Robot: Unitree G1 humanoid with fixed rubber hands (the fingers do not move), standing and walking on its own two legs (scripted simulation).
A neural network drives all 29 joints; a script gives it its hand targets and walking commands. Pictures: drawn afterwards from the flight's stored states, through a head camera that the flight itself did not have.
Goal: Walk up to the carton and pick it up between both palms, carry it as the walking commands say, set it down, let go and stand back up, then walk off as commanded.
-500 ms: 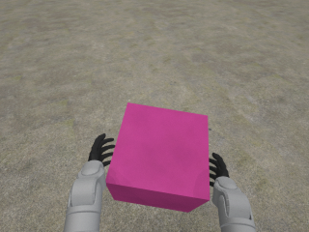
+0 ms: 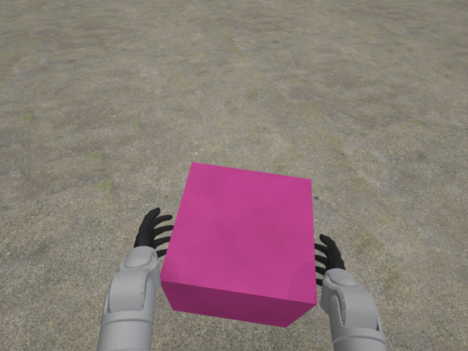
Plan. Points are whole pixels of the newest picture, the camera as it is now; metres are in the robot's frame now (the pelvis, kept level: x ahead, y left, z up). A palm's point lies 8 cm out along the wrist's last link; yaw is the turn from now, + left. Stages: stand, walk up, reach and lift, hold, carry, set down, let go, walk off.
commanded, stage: carry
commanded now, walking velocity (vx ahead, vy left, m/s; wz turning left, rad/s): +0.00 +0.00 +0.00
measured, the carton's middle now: (240, 246) +0.34 -0.01 -0.04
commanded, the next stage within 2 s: hold in 0.36 s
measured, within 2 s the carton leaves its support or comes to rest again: neither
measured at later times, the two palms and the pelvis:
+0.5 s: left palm (147, 251) +0.27 +0.16 +0.05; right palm (334, 276) +0.25 -0.17 +0.02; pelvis +0.00 +0.00 +0.00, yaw +0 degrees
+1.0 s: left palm (149, 239) +0.29 +0.16 +0.06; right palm (334, 268) +0.26 -0.17 +0.02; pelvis +0.00 +0.00 +0.00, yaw +0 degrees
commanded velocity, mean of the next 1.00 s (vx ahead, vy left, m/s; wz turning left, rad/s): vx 0.00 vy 0.00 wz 0.00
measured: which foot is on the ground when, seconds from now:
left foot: down 0.00-1.00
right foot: down 0.00-1.00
